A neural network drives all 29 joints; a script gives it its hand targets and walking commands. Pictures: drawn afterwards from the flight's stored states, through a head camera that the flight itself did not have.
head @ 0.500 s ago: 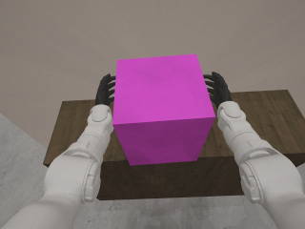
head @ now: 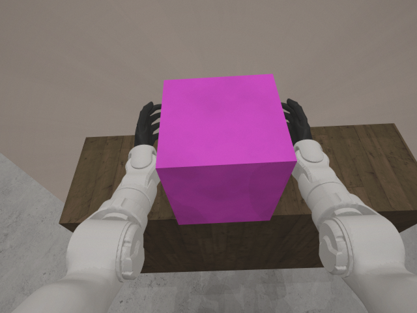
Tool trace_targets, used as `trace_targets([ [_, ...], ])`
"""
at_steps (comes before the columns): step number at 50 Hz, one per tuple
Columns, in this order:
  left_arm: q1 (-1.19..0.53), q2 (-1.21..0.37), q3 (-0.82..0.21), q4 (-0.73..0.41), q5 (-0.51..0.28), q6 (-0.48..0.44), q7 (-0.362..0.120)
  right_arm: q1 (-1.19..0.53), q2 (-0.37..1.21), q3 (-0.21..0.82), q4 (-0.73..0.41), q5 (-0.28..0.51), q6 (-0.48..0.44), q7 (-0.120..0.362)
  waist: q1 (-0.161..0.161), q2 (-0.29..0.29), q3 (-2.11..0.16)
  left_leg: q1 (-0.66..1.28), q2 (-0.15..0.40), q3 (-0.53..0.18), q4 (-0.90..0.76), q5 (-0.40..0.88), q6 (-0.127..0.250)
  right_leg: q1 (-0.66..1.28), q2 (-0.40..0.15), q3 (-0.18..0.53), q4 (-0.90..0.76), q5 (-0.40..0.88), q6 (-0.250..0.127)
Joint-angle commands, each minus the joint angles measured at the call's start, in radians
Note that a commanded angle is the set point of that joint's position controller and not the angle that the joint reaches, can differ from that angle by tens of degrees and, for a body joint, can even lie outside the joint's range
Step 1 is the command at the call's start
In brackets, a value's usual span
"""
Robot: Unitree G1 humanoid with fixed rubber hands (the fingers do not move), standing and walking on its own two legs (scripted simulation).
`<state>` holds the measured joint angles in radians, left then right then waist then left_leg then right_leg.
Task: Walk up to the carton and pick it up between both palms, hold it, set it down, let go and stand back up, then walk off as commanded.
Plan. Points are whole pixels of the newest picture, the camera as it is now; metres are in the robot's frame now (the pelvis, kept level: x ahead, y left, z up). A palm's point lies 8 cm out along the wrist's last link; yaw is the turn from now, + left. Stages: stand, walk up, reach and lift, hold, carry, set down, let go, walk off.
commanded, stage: reach and lift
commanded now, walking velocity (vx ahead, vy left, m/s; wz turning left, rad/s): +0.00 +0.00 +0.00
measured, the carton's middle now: (221, 156) +0.43 -0.01 +0.02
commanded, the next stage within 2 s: none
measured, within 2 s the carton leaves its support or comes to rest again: leaves its support in 1.02 s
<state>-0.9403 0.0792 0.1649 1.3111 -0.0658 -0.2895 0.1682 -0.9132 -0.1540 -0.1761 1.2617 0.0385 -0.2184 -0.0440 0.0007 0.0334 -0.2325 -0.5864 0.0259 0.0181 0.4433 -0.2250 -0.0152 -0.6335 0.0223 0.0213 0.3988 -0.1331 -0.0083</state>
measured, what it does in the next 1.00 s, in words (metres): stands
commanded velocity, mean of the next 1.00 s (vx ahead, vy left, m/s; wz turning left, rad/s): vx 0.00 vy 0.00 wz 0.00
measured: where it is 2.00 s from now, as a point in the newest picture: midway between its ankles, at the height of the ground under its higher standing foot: outside the picture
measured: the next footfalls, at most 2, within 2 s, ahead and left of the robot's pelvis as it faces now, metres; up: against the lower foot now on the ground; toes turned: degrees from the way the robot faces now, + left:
none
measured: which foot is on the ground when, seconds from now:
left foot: down 0.00-1.00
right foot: down 0.00-1.00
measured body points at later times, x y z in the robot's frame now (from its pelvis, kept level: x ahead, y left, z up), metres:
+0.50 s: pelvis -0.01 +0.00 +0.00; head +0.06 -0.01 +0.45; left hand +0.44 +0.14 +0.06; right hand +0.43 -0.17 +0.06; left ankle -0.03 +0.12 -0.73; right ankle +0.01 -0.11 -0.73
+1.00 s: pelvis -0.01 +0.00 +0.00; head +0.05 +0.00 +0.45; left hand +0.42 +0.14 +0.07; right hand +0.42 -0.17 +0.07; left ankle -0.03 +0.12 -0.73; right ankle +0.01 -0.11 -0.73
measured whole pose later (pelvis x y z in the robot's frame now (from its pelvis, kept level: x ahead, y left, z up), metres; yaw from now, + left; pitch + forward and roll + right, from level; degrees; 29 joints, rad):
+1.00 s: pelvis -0.01 +0.00 +0.00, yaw +0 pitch +14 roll +0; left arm -0.81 -0.04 0.44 1.08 0.22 -0.24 0.12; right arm -0.81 0.01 -0.64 1.05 -0.47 -0.24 0.01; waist 0.00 0.01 -0.13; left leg -0.45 0.03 0.02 0.44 -0.23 -0.02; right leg -0.50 0.02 0.02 0.40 -0.14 -0.01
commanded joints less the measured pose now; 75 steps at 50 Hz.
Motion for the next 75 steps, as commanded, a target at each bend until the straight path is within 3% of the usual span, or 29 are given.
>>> trace_targets([
  [1, -0.463, -0.049, 0.128, -0.217, 0.193, -0.044, -0.044, -0.456, 0.033, -0.109, -0.259, -0.119, -0.051, -0.011, -0.016, -0.055, -0.616, 0.161, -0.024, 0.026, 0.037, 0.431, -0.058, 0.550, -0.007, -0.053, 0.079, 0.569, 0.033],
  [3, -0.448, -0.073, 0.180, -0.147, 0.241, -0.034, -0.076, -0.442, 0.132, -0.123, -0.258, -0.173, -0.035, 0.008, 0.006, -0.079, -0.553, 0.117, -0.032, 0.035, -0.002, 0.362, -0.034, 0.614, -0.031, -0.045, 0.069, 0.522, 0.040],
  [4, -0.427, -0.093, 0.186, -0.205, 0.283, -0.029, -0.067, -0.387, 0.117, -0.189, -0.226, -0.225, -0.041, 0.003, -0.032, -0.038, -0.599, 0.167, -0.032, 0.036, 0.000, 0.394, -0.057, 0.596, -0.026, -0.065, 0.077, 0.563, 0.035],
  [5, -0.399, -0.019, 0.267, -0.177, 0.315, -0.022, -0.065, -0.375, 0.099, -0.196, -0.223, -0.238, -0.037, -0.003, 0.009, -0.064, -0.512, 0.155, -0.031, 0.052, -0.005, 0.390, -0.044, 0.662, -0.024, -0.048, 0.073, 0.589, 0.046],
  [7, -0.434, -0.187, 0.229, -0.190, 0.343, -0.018, -0.100, -0.393, 0.251, -0.190, -0.206, -0.282, -0.037, 0.038, -0.017, -0.049, -0.544, 0.186, -0.038, 0.054, -0.011, 0.417, -0.044, 0.635, -0.029, -0.063, 0.062, 0.613, 0.044],
  [9, -0.505, -0.386, 0.230, -0.197, 0.411, -0.022, -0.159, -0.469, 0.536, -0.182, -0.289, -0.399, -0.049, 0.099, 0.007, -0.101, -0.541, 0.125, -0.046, 0.068, -0.051, 0.353, -0.020, 0.755, -0.044, -0.061, 0.074, 0.635, 0.055],
  [11, -0.449, -0.531, 0.153, -0.171, 0.434, -0.014, -0.173, -0.419, 0.638, -0.187, -0.202, -0.444, -0.056, 0.143, -0.033, -0.017, -0.523, 0.240, -0.032, 0.056, -0.040, 0.398, -0.052, 0.682, -0.031, -0.095, 0.061, 0.606, 0.032],
  [12, -0.392, -0.523, 0.167, -0.147, 0.450, -0.003, -0.177, -0.414, 0.620, -0.177, -0.220, -0.449, -0.062, 0.148, -0.006, -0.019, -0.506, 0.258, -0.030, 0.049, -0.031, 0.446, -0.048, 0.704, -0.037, -0.085, 0.058, 0.650, 0.024],
  [13, -0.388, -0.540, 0.150, -0.169, 0.460, 0.007, -0.178, -0.360, 0.602, -0.234, -0.159, -0.494, -0.063, 0.156, -0.053, 0.019, -0.460, 0.291, -0.020, 0.052, -0.036, 0.421, -0.063, 0.687, -0.026, -0.111, 0.048, 0.564, 0.011],
  [16, -0.370, -0.511, 0.182, -0.141, 0.476, 0.043, -0.181, -0.366, 0.576, -0.255, -0.212, -0.527, -0.041, 0.164, -0.052, -0.005, -0.415, 0.310, -0.020, 0.055, -0.044, 0.382, -0.051, 0.649, -0.023, -0.107, 0.031, 0.523, 0.017],
  [18, -0.347, -0.526, 0.196, -0.178, 0.481, 0.044, -0.186, -0.355, 0.630, -0.230, -0.250, -0.518, -0.056, 0.178, -0.023, -0.030, -0.457, 0.262, -0.027, 0.066, -0.049, 0.356, -0.039, 0.679, -0.024, -0.101, 0.044, 0.561, 0.022],
  [22, -0.353, -0.531, 0.175, -0.199, 0.450, 0.052, -0.193, -0.351, 0.621, -0.242, -0.230, -0.532, -0.043, 0.182, -0.042, -0.075, -0.403, 0.249, -0.029, 0.056, -0.065, 0.332, -0.031, 0.721, -0.027, -0.092, 0.037, 0.552, 0.024],
  [24, -0.289, -0.526, 0.182, -0.202, 0.460, 0.049, -0.185, -0.349, 0.634, -0.195, -0.220, -0.510, -0.050, 0.178, -0.010, -0.044, -0.401, 0.233, -0.034, 0.067, -0.047, 0.354, -0.031, 0.728, -0.033, -0.088, 0.049, 0.600, 0.023],
  [29, -0.357, -0.518, 0.186, -0.215, 0.462, 0.067, -0.189, -0.389, 0.626, -0.264, -0.282, -0.548, -0.050, 0.183, -0.045, -0.078, -0.360, 0.191, -0.030, 0.062, -0.102, 0.207, -0.015, 0.725, -0.035, -0.090, 0.028, 0.461, 0.033],
  [31, -0.331, -0.522, 0.206, -0.229, 0.476, 0.085, -0.191, -0.371, 0.646, -0.225, -0.284, -0.508, -0.032, 0.189, -0.008, -0.031, -0.328, 0.177, -0.034, 0.066, -0.111, 0.202, -0.020, 0.762, -0.043, -0.079, 0.019, 0.426, 0.022],
  [32, -0.323, -0.502, 0.241, -0.212, 0.482, 0.095, -0.196, -0.369, 0.655, -0.232, -0.274, -0.514, -0.018, 0.193, -0.004, -0.073, -0.309, 0.182, -0.033, 0.080, -0.125, 0.172, -0.002, 0.779, -0.040, -0.079, 0.013, 0.403, 0.029],
  [36, -0.423, -0.563, 0.157, -0.292, 0.450, 0.081, -0.170, -0.466, 0.625, -0.293, -0.319, -0.554, -0.072, 0.195, -0.027, -0.030, -0.480, 0.275, -0.018, 0.054, -0.073, 0.303, -0.035, 0.624, -0.023, -0.113, 0.002, 0.377, 0.008],
  [42, -0.416, -0.567, 0.134, -0.309, 0.441, 0.043, -0.172, -0.451, 0.678, -0.197, -0.315, -0.534, -0.134, 0.180, -0.019, -0.060, -0.531, 0.242, -0.024, 0.061, -0.053, 0.391, -0.025, 0.771, -0.032, -0.112, 0.063, 0.653, 0.038],
  [46, -0.485, -0.616, 0.101, -0.332, 0.423, 0.033, -0.170, -0.511, 0.660, -0.222, -0.339, -0.548, -0.170, 0.173, -0.040, -0.035, -0.594, 0.237, -0.022, 0.055, -0.062, 0.358, -0.034, 0.739, -0.032, -0.105, 0.035, 0.554, 0.023],
  [49, -0.445, -0.604, 0.096, -0.233, 0.427, 0.029, -0.176, -0.508, 0.678, -0.173, -0.325, -0.563, -0.184, 0.158, -0.039, -0.098, -0.655, 0.179, -0.019, 0.053, -0.054, 0.376, -0.025, 0.826, -0.034, -0.103, 0.071, 0.682, 0.044],
  [54, -0.449, -0.609, 0.074, -0.286, 0.415, 0.013, -0.170, -0.474, 0.670, -0.117, -0.284, -0.524, -0.188, 0.156, -0.019, -0.066, -0.591, 0.201, -0.027, 0.063, -0.056, 0.395, -0.028, 0.807, -0.033, -0.107, 0.062, 0.709, 0.040],
  [58, -0.464, -0.611, 0.080, -0.336, 0.437, 0.051, -0.169, -0.496, 0.684, -0.103, -0.280, -0.496, -0.168, 0.159, -0.001, -0.021, -0.505, 0.230, -0.023, 0.070, -0.094, 0.308, -0.027, 0.790, -0.021, -0.108, 0.026, 0.543, 0.026],
  [59, -0.482, -0.613, 0.041, -0.308, 0.431, 0.076, -0.166, -0.465, 0.654, -0.129, -0.247, -0.515, -0.146, 0.154, -0.063, -0.008, -0.508, 0.244, -0.018, 0.059, -0.085, 0.303, -0.040, 0.771, -0.018, -0.110, 0.029, 0.538, 0.022],
  [61, -0.490, -0.608, 0.061, -0.299, 0.423, 0.085, -0.176, -0.505, 0.664, -0.127, -0.298, -0.520, -0.139, 0.152, -0.023, -0.036, -0.518, 0.182, -0.029, 0.079, -0.099, 0.273, -0.029, 0.809, -0.021, -0.096, 0.031, 0.550, 0.023],
  [63, -0.502, -0.617, 0.042, -0.321, 0.413, 0.094, -0.173, -0.471, 0.677, -0.128, -0.241, -0.516, -0.114, 0.144, -0.066, -0.032, -0.425, 0.168, -0.032, 0.060, -0.125, 0.213, -0.024, 0.803, -0.033, -0.085, 0.018, 0.516, 0.027],
  [64, -0.512, -0.611, 0.063, -0.322, 0.427, 0.092, -0.173, -0.510, 0.673, -0.137, -0.267, -0.536, -0.121, 0.153, -0.031, -0.046, -0.478, 0.141, -0.036, 0.080, -0.130, 0.183, -0.019, 0.811, -0.033, -0.069, 0.017, 0.486, 0.032],
  [67, -0.513, -0.595, 0.029, -0.332, 0.393, 0.110, -0.168, -0.511, 0.685, -0.084, -0.270, -0.496, -0.091, 0.145, -0.041, -0.036, -0.510, 0.175, -0.032, 0.059, -0.130, 0.191, -0.021, 0.842, -0.027, -0.086, 0.033, 0.480, 0.033],
  [69, -0.517, -0.619, 0.021, -0.315, 0.387, 0.113, -0.163, -0.549, 0.709, -0.052, -0.307, -0.463, -0.107, 0.153, -0.012, -0.028, -0.584, 0.179, -0.030, 0.061, -0.114, 0.223, -0.022, 0.845, -0.029, -0.069, 0.027, 0.495, 0.035],
  [75, -0.552, -0.650, -0.088, -0.390, 0.305, 0.139, -0.159, -0.563, 0.737, 0.016, -0.308, -0.415, -0.078, 0.136, -0.040, -0.052, -0.582, 0.224, -0.030, 0.041, -0.100, 0.256, -0.031, 0.841, -0.025, -0.083, 0.028, 0.521, 0.035],
])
